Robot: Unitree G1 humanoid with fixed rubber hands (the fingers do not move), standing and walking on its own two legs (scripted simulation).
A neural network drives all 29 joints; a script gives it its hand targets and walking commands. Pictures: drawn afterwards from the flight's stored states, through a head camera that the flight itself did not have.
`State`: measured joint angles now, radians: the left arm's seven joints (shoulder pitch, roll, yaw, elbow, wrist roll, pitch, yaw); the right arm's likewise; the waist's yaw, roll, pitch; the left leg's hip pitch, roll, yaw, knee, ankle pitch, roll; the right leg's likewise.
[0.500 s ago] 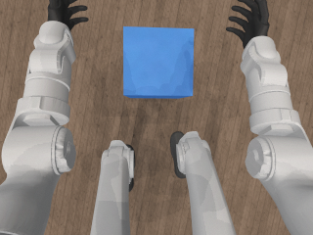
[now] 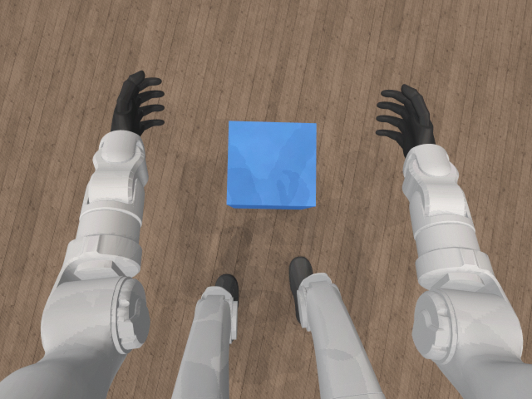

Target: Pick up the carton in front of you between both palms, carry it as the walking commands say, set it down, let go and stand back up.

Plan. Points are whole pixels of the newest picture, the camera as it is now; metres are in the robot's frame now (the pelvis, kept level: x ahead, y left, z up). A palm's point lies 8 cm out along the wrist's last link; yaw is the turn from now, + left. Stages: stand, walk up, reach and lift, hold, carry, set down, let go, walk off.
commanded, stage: let go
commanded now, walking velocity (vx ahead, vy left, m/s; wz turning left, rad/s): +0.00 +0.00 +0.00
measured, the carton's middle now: (270, 171) +0.47 -0.04 -0.54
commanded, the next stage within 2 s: stand in 1.14 s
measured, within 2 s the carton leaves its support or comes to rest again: neither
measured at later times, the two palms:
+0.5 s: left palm (53, 263) +0.31 +0.21 +0.00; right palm (503, 270) +0.27 -0.24 +0.01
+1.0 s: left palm out of the picture +0.24 +0.24 +0.05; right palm (516, 317) +0.23 -0.22 +0.05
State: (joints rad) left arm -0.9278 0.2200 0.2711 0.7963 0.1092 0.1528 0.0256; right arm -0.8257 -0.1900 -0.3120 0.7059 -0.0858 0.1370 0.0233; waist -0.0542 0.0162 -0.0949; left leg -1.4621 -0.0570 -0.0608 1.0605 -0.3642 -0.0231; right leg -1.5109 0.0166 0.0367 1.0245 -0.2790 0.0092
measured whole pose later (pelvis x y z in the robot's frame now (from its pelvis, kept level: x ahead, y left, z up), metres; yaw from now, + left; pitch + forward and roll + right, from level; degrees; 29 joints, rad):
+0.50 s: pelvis +0.06 +0.00 +0.09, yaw -1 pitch +17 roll +0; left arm -0.05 0.18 0.12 0.56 0.04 -0.01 -0.02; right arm 0.03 -0.19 -0.08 0.49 0.01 0.00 0.06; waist -0.04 -0.01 -0.03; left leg -0.59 -0.02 -0.07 0.60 -0.31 -0.01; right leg -0.65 0.03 0.04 0.59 -0.24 0.00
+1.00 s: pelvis +0.07 +0.01 +0.11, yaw -1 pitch -5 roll -1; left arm 0.21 0.21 0.04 0.43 0.02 0.13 -0.07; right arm 0.21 -0.21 -0.05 0.42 -0.02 0.14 0.08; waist 0.00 0.02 0.11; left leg -0.05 -0.02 -0.06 0.44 -0.31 0.01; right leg -0.11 0.02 0.04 0.43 -0.24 0.01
